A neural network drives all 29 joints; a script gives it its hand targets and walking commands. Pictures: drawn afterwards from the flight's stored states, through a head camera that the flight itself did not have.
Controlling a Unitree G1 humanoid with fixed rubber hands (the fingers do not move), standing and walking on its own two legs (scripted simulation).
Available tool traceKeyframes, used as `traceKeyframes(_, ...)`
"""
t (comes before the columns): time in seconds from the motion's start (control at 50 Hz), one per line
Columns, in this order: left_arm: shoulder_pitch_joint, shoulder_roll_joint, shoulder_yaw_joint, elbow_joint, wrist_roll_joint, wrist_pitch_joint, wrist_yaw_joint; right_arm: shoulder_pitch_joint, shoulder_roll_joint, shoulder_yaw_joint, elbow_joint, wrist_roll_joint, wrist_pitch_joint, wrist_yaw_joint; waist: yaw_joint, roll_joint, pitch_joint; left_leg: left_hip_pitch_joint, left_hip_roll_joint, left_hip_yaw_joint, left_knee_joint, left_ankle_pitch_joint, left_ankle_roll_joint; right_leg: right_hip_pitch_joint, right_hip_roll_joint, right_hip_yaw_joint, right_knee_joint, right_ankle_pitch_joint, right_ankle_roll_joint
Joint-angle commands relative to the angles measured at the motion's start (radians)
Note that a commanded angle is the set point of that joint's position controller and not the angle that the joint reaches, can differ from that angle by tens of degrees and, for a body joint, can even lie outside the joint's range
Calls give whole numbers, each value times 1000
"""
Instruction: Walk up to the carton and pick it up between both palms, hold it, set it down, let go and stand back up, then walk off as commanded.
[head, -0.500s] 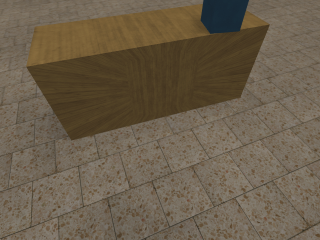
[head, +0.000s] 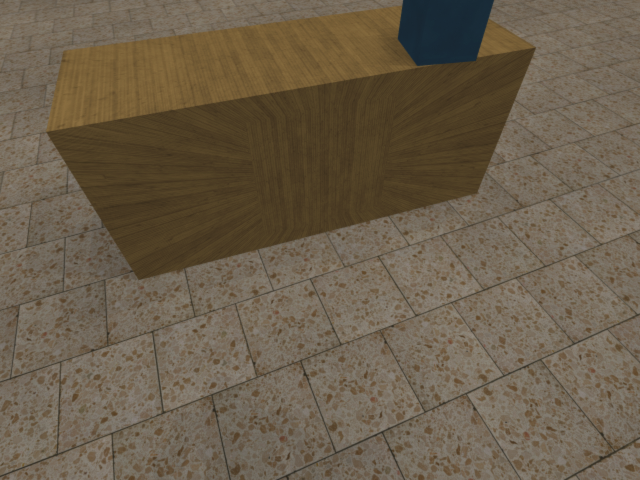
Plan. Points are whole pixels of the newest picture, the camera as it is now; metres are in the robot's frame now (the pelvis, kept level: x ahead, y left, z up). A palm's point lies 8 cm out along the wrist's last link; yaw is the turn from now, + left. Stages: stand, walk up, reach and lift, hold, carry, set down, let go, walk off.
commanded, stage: stand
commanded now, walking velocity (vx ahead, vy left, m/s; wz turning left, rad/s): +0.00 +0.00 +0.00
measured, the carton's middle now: (443, 9) +1.42 -0.39 +0.02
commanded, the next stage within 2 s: walk up in 0.14 s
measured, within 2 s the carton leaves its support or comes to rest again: neither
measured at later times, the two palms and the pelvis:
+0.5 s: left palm out of the picture +0.10 +0.31 -0.11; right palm out of the picture +0.05 -0.36 -0.10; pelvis +0.02 -0.03 -0.01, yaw +2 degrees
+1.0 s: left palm out of the picture +0.15 +0.16 -0.16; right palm out of the picture +0.29 -0.48 -0.09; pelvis +0.17 -0.15 -0.03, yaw +9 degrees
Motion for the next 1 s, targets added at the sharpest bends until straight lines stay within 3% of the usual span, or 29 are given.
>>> traceKeyframes(0.0,-39,209,40,-65,4,-18,17,-51,-210,-46,-62,1,-27,-17,-6,13,-127,10,111,-75,-33,177,29,29,-126,94,-44,148,-28)
traceKeyframes(0.04,-34,205,41,-61,5,-21,13,-42,-206,-46,-53,4,-28,-20,7,-33,-112,10,119,-85,-41,166,35,34,-121,93,-40,120,-29)
traceKeyframes(0.06,-47,233,51,-70,5,-20,16,-66,-204,-40,-57,-7,-21,-16,4,24,-115,5,112,-69,-31,189,35,32,-122,102,-50,135,-30)
traceKeyframes(0.16,-24,207,42,-69,-1,-24,14,-50,-188,-44,-57,1,-25,-17,0,-34,-100,13,117,-82,-25,212,36,22,-126,90,-44,161,-30)
traceKeyframes(0.3,-28,217,44,-65,-4,-19,13,-47,-189,-41,-55,0,-24,-19,5,7,-124,21,121,-73,-31,181,41,40,-133,111,-58,114,-35)
traceKeyframes(0.32,-17,365,149,-166,48,-5,-32,152,-332,-124,-71,-1,-47,-26,-13,-108,-150,13,132,-163,5,-246,114,-19,-59,35,122,-285,-69)
traceKeyframes(0.34,-38,323,141,-202,54,8,-51,222,-386,-154,-58,-14,-57,-31,-45,-15,-88,64,218,-331,-33,-474,180,-264,-42,56,260,-396,-65)
traceKeyframes(0.36,-95,281,138,-259,62,13,-67,263,-404,-175,-85,-23,-66,-41,-80,66,-19,111,324,-540,-107,-558,245,-495,-28,124,465,-359,-52)
traceKeyframes(0.38,-131,265,146,-303,62,19,-78,257,-399,-180,-109,-23,-81,-48,-61,75,26,103,351,-559,-97,-496,259,-617,-71,212,603,-280,-39)
traceKeyframes(0.42,-72,270,156,-317,48,10,-90,223,-354,-169,-169,-16,-106,-57,-24,59,-45,139,324,-499,-82,-397,245,-643,-112,249,655,-212,-24)
traceKeyframes(0.46,-75,261,157,-338,57,10,-109,198,-356,-164,-210,-24,-107,-54,-27,112,-41,60,259,-382,-60,-306,235,-589,-100,211,588,-224,7)
traceKeyframes(0.5,-111,271,164,-364,57,21,-120,211,-389,-172,-223,-26,-112,-52,-18,110,-23,-42,249,-357,-61,-358,227,-524,-87,190,568,-228,10)
traceKeyframes(0.52,-103,268,167,-369,54,24,-128,191,-402,-175,-231,-30,-115,-51,-7,161,-17,-76,239,-331,-67,-385,223,-497,-86,177,551,-226,6)
traceKeyframes(0.54,-117,278,173,-373,49,25,-127,193,-399,-171,-249,-30,-114,-50,-13,138,-10,-118,239,-320,-37,-375,218,-464,-79,153,508,-227,8)
traceKeyframes(0.6,-11,279,190,-360,44,29,-125,126,-404,-166,-268,-34,-108,-45,42,212,-32,-284,195,-241,35,-323,168,-217,-43,79,453,-175,2)
traceKeyframes(0.64,278,341,220,-271,43,22,-105,62,-342,-139,-290,-50,-95,-48,201,-23,-85,-561,74,-109,374,-351,111,221,35,-18,314,-186,0)
traceKeyframes(0.66,411,462,248,-284,65,11,-85,96,-231,-104,-314,-36,-100,-61,268,-419,-126,-699,-95,-13,819,-388,78,231,-203,421,21,-597,-75)
traceKeyframes(0.68,268,504,231,-354,47,2,-81,103,-255,-97,-325,-11,-94,-77,182,-397,-61,-755,-85,-84,1008,-438,85,10,-351,748,-187,-864,-126)
traceKeyframes(0.7,136,455,215,-392,37,3,-77,154,-320,-115,-282,13,-93,-75,83,-190,1,-665,1,-87,982,-336,80,-114,-348,677,-160,-831,-177)
traceKeyframes(0.72,97,413,207,-407,30,4,-78,221,-340,-124,-242,19,-96,-64,46,-153,11,-591,33,-50,899,-308,66,-155,-314,585,-115,-731,-207)
traceKeyframes(0.76,45,368,189,-415,23,14,-75,292,-351,-143,-190,11,-91,-39,14,-218,25,-437,53,33,764,-289,23,-273,-239,385,-60,-563,-227)
traceKeyframes(0.82,109,355,175,-418,36,16,-82,284,-298,-141,-225,19,-100,-21,40,-251,16,-327,38,75,510,-323,28,-257,-253,318,-33,-369,-272)
traceKeyframes(0.86,59,327,161,-427,33,20,-82,349,-278,-146,-224,22,-113,-30,-16,-181,-3,-137,22,75,371,-184,50,-324,-240,252,32,-307,-255)
traceKeyframes(0.88,11,308,146,-447,32,28,-84,461,-302,-162,-195,7,-123,-40,-88,-126,-58,90,14,55,251,-98,53,-460,-194,188,184,-351,-209)
traceKeyframes(0.9,29,245,128,-448,28,28,-85,560,-363,-190,-191,-12,-130,-59,-136,-6,-98,271,66,-106,142,-175,55,-596,-96,90,444,-311,-133)
traceKeyframes(0.92,10,185,110,-495,41,26,-78,591,-468,-214,-226,-28,-135,-78,-151,225,-107,329,350,-633,-34,-417,111,-805,21,57,771,-341,-43)
traceKeyframes(0.94,70,289,130,-477,46,37,-70,464,-509,-215,-278,14,-135,-89,-94,57,-145,211,466,-801,-116,-506,161,-792,-6,197,878,-321,-27)
traceKeyframes(0.96,86,343,150,-449,38,38,-71,369,-474,-195,-295,26,-133,-90,-50,17,-76,112,424,-671,-74,-418,182,-765,-50,228,908,-256,-13)
traceKeyframes(0.98,130,335,159,-423,35,34,-80,320,-428,-180,-295,15,-133,-86,-5,48,-36,67,357,-535,-20,-326,178,-733,-83,239,882,-206,-15)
